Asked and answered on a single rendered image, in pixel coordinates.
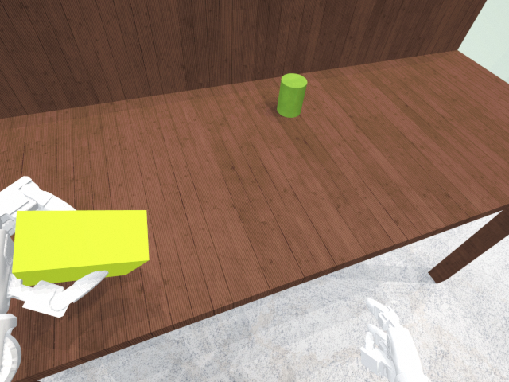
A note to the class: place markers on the sponge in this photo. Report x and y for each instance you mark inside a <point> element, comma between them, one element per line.
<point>63,246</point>

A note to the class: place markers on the robot left hand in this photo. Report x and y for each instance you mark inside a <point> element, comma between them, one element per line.
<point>45,297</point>

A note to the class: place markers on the table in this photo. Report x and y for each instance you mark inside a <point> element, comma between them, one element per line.
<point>170,106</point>

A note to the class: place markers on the robot right hand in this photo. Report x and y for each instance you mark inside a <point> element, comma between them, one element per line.
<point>397,351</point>

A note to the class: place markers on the left robot forearm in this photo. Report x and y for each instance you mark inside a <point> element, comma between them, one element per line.
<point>10,350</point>

